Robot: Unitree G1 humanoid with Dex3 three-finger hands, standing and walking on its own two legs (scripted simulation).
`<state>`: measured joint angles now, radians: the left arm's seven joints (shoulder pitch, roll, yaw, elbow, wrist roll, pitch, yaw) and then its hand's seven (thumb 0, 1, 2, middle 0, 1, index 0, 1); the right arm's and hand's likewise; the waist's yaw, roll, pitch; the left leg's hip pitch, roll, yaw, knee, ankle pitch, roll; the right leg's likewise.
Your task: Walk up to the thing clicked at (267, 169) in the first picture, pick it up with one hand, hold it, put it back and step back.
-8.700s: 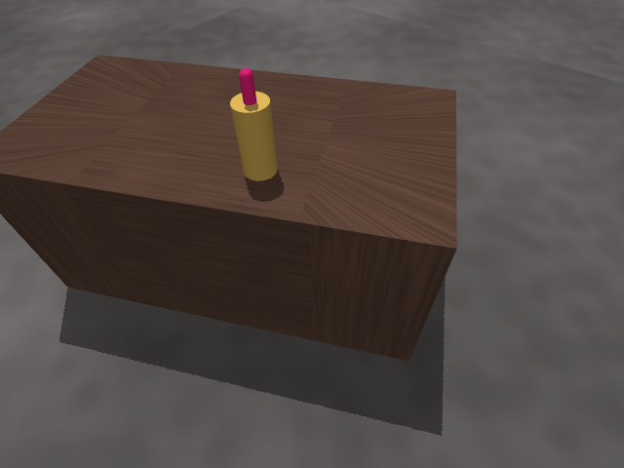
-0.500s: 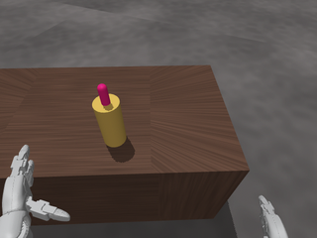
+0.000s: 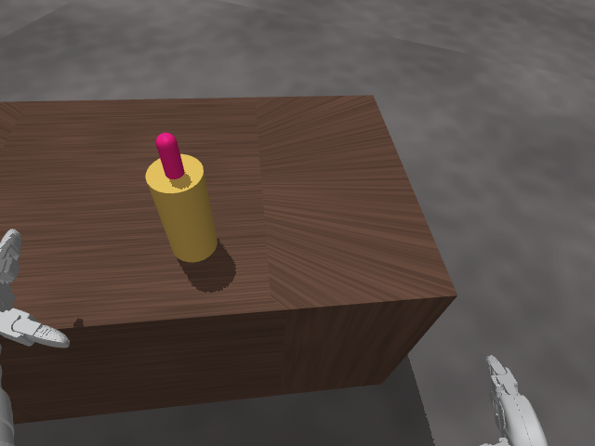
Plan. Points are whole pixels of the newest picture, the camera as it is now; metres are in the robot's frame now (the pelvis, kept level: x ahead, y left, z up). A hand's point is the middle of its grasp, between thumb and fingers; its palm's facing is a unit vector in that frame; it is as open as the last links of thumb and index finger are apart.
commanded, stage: go down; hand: left
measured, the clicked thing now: (182, 198) +0.52 +0.20 -0.01
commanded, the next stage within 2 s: none
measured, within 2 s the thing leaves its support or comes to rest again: neither
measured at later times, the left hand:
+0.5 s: hand (14, 239) +0.38 +0.37 +0.07, palm faces +0.26 -0.97 +0.00, open 17.6 cm
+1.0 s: hand (8, 224) +0.40 +0.39 +0.07, palm faces +0.27 -0.96 +0.00, open 17.7 cm
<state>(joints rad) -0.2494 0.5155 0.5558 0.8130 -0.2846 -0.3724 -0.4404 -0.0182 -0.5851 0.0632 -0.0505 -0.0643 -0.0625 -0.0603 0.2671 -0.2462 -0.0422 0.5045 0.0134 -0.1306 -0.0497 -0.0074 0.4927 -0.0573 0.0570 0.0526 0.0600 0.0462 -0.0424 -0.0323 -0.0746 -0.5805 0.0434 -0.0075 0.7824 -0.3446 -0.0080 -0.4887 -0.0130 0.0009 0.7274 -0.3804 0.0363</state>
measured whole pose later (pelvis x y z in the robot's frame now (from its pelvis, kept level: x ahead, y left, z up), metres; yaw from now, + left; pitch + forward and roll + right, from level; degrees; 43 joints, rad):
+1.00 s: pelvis +0.00 +0.00 -0.04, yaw +0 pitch +18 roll -4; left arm -0.57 0.82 0.71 1.05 -0.20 -0.25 -0.52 -0.02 -0.61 0.07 -0.05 -0.05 -0.06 -0.05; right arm 0.34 -0.27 0.02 0.29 0.00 -0.14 -0.05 -0.01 0.52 -0.06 0.06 0.05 0.06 0.05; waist -0.12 -0.02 -0.13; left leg -0.89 0.06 -0.05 1.03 -0.44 -0.01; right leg -0.78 0.01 -0.02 0.94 -0.47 0.04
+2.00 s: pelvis +0.01 +0.01 -0.04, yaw -1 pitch +18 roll -5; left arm -0.59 0.84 0.70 1.09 -0.18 -0.23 -0.51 -0.02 -0.57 0.06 -0.05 -0.05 -0.06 -0.05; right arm 0.36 -0.29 0.01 0.24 0.00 -0.13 -0.04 -0.01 0.52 -0.06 0.06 0.05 0.06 0.05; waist -0.13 -0.02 -0.16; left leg -0.90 0.06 -0.05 1.04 -0.46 0.00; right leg -0.77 0.01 -0.03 0.93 -0.48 0.04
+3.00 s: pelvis -0.01 +0.01 -0.08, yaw -3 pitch +25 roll -5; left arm -0.73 0.55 0.52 1.04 -0.05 -0.45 -0.09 -0.02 -0.51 0.05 -0.05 -0.04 -0.06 -0.03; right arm 0.40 -0.25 -0.03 0.00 -0.09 -0.02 0.04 -0.01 0.54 -0.05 0.06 0.05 0.06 0.05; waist -0.23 -0.01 -0.13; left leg -1.17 0.08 -0.05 1.24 -0.51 0.00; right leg -1.05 0.03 -0.01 1.14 -0.52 0.04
